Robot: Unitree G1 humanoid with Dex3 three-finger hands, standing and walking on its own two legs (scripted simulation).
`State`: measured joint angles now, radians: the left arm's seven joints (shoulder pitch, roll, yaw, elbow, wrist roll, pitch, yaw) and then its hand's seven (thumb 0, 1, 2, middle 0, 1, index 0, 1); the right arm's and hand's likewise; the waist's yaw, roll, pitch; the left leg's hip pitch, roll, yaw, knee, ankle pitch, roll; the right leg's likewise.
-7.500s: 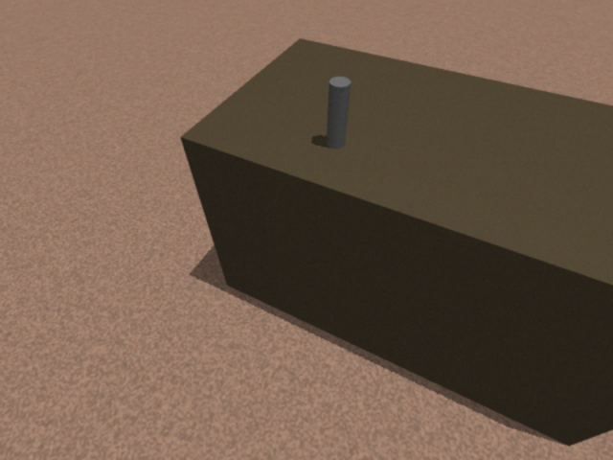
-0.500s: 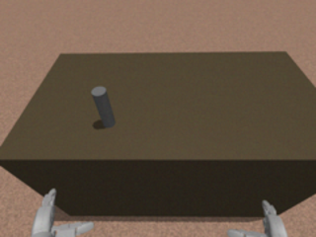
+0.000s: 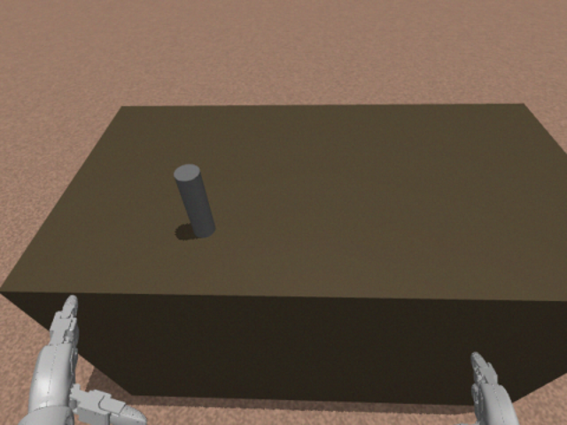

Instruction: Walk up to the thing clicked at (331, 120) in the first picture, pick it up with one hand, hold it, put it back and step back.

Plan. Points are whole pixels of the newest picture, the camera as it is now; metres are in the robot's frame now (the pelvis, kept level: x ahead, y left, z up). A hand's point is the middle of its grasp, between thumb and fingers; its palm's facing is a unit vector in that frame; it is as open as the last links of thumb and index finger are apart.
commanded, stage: rise first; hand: left
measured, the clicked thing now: (196, 203) +0.49 +0.20 +0.00
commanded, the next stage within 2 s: go down in 0.78 s
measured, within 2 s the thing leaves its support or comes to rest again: neither
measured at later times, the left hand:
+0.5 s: hand (76, 373) +0.16 +0.26 +0.06, palm faces +0.35 -0.85 -0.41, open 17.6 cm
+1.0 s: hand (66, 361) +0.16 +0.26 +0.09, palm faces +0.36 -0.84 -0.41, open 17.6 cm
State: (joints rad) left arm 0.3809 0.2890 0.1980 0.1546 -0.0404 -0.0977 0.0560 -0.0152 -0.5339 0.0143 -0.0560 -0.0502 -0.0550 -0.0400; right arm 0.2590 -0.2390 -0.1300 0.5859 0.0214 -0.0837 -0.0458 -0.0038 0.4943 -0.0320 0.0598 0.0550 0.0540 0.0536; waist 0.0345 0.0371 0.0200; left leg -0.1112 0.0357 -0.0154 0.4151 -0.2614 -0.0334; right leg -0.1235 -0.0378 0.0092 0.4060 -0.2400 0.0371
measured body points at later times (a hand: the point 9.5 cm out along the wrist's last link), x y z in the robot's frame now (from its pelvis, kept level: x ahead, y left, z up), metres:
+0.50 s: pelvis -0.02 -0.01 +0.00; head -0.03 -0.02 +0.45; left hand +0.14 +0.31 +0.08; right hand +0.15 -0.27 -0.09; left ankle -0.02 +0.14 -0.74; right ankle -0.01 -0.14 -0.74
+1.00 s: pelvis -0.02 -0.01 +0.00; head -0.02 -0.03 +0.45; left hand +0.14 +0.30 +0.11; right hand +0.15 -0.27 -0.09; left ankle -0.02 +0.14 -0.74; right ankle -0.01 -0.14 -0.74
